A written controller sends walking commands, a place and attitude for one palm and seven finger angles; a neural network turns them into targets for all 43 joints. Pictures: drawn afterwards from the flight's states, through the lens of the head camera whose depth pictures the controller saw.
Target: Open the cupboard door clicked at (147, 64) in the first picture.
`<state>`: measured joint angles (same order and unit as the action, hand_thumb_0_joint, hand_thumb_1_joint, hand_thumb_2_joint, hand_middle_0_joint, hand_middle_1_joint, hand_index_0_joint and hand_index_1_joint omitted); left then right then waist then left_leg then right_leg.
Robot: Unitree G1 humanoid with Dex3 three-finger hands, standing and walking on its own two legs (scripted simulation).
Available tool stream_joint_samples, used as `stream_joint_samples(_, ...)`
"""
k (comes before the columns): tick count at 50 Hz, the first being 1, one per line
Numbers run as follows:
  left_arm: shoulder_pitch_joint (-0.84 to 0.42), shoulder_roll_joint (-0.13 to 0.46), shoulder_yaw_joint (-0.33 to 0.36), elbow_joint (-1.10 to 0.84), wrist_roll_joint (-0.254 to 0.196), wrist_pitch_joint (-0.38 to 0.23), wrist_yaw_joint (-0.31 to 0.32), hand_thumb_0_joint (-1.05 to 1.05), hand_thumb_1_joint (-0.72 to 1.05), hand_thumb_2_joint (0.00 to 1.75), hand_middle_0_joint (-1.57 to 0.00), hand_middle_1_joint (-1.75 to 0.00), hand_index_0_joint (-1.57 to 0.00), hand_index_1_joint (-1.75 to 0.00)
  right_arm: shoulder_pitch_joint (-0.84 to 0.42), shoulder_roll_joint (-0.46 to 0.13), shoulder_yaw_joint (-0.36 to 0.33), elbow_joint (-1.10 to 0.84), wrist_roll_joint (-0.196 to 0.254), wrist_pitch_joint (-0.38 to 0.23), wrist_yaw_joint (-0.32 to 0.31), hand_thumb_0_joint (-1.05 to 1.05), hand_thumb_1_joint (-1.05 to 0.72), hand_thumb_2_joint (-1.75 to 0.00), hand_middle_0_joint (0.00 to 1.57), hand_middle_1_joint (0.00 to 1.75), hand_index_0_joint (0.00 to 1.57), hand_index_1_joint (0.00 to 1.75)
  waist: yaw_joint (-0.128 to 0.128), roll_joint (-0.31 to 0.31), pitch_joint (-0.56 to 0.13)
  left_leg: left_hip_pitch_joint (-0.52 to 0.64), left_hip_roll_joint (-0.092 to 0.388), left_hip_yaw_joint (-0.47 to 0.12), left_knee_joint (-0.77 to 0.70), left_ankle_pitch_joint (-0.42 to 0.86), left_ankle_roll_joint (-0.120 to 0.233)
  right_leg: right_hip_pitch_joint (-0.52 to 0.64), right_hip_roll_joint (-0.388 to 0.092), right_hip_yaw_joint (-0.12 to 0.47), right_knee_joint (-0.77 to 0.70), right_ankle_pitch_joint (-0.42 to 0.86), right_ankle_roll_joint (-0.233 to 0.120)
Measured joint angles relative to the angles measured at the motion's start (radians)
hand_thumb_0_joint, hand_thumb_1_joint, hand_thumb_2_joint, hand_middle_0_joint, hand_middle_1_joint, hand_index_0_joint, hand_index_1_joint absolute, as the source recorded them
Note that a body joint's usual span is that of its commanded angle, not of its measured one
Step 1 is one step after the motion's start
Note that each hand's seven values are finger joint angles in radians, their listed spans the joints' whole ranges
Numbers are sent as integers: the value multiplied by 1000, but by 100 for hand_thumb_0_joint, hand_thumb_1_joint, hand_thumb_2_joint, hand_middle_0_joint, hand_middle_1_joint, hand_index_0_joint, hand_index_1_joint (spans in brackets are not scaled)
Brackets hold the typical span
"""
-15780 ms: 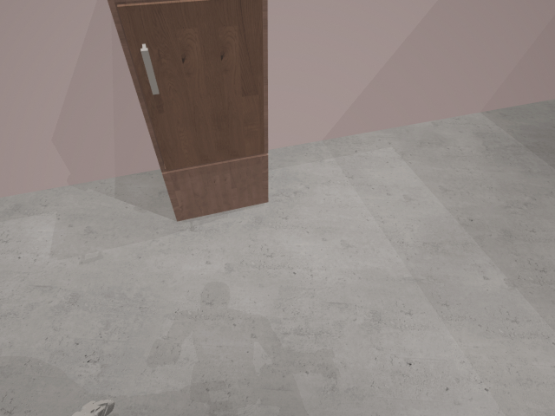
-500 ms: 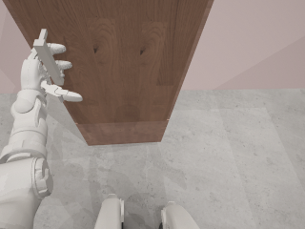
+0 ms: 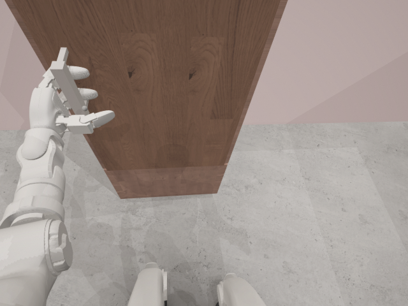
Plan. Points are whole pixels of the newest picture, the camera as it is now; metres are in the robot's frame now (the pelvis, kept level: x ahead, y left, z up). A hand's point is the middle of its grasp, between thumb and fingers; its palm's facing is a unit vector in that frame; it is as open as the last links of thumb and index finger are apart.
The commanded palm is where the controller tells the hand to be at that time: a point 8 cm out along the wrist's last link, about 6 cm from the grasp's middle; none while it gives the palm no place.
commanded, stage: close the thumb around the handle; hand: left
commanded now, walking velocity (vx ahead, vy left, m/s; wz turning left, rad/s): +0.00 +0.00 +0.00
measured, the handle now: (74, 86) +0.52 +0.24 +0.08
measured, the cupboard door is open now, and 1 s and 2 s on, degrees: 0 18 43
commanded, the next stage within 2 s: pull the door open along its arc in 0.36 s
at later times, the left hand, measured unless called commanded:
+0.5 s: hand (84, 107) +0.47 +0.22 +0.08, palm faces +0.05 -1.00 +0.00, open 5.6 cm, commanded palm +0.45 +0.26 +0.08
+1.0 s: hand (93, 158) +0.36 +0.18 +0.08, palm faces +0.14 -0.99 +0.09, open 5.9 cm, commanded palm +0.31 +0.22 +0.08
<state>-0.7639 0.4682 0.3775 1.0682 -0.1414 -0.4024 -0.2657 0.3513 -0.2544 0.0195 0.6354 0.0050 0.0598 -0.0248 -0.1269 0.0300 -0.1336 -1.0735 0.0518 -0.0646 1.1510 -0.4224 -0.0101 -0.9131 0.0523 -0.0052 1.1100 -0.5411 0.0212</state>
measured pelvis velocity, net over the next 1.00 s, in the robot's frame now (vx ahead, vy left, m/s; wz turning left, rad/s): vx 0.02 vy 0.00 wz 0.01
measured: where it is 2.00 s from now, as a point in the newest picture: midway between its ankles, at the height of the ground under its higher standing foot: outside the picture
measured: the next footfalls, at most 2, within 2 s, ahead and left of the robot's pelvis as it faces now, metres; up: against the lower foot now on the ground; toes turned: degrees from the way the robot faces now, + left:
none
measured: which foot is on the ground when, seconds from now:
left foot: down 0.00-1.00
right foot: down 0.00-1.00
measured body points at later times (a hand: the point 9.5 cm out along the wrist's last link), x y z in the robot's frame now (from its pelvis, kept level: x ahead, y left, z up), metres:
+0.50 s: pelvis -0.01 +0.00 +0.00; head +0.10 +0.03 +0.43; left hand +0.46 +0.27 +0.08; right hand +0.03 -0.27 -0.11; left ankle +0.06 +0.12 -0.65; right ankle +0.00 -0.14 -0.65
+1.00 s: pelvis +0.02 +0.00 +0.02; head +0.08 +0.01 +0.47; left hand +0.35 +0.23 +0.08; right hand +0.14 -0.25 -0.08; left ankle +0.06 +0.12 -0.65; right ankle +0.00 -0.14 -0.65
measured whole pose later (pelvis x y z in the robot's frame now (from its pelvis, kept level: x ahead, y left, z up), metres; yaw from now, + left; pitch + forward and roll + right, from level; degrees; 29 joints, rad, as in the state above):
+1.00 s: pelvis +0.02 +0.00 +0.02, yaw +0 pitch +15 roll -3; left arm -0.12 0.17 0.18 0.36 -0.24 -0.33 -0.05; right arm 0.31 -0.24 -0.01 0.53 0.01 0.03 0.01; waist -0.04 0.04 -0.17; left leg -0.90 0.04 -0.03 1.06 -0.43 0.00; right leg -0.75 0.03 0.02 1.02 -0.54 0.03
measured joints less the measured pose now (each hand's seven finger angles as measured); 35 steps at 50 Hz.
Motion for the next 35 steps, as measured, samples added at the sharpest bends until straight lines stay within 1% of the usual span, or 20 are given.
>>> stream_joint_samples(5,3,-2,2,-3,1,-10,0,-1,26,62,-34,-128,-34,-128,-5,0,1,-1,0,-1,0,0,-90,-90,20,30,20,30,0,-3,-2,-2,0,0,3,0,0,-2,0,0,3,0,1)
stream_joint_samples(11,-4,4,0,4,5,-4,-6,0,59,76,-37,-131,-37,-131,-6,0,2,-1,1,2,-2,0,-90,-90,20,30,20,30,-1,-3,-1,-5,0,-3,6,-1,1,-2,0,-2,4,0,1)
stream_joint_samples(15,-6,2,-8,5,0,-3,1,1,74,83,-38,-133,-38,-133,-2,1,1,0,0,0,-1,0,-90,-90,20,30,20,30,0,-1,0,-5,-2,-4,6,0,1,-2,-1,-3,3,1,1)
stream_joint_samples(20,-17,-1,-12,15,1,-8,9,1,75,83,-37,-134,-37,-134,2,0,3,6,-1,0,-1,0,-90,-90,20,30,20,30,2,2,0,-10,-4,-5,7,2,1,-6,-3,-5,5,1,2)
stream_joint_samples(26,-48,14,-7,35,13,-6,0,0,75,84,-38,-135,-37,-135,-1,1,8,9,-2,-1,-4,0,-90,-90,20,30,20,30,-3,-1,5,-28,-6,-9,14,6,0,-25,-3,-9,16,1,0)
stream_joint_samples(31,7,11,7,-18,-5,8,-9,0,76,83,-37,-135,-36,-135,6,0,3,-8,2,9,-1,0,-90,-90,20,30,20,30,-4,1,0,-15,1,3,3,6,1,-19,1,4,7,5,1)
stream_joint_samples(35,93,-14,5,-97,-30,21,-14,0,76,80,-37,-135,-36,-135,16,-1,-1,-23,9,18,3,0,-90,-90,20,30,20,30,3,3,-8,17,5,15,-16,2,2,8,2,15,-10,6,2)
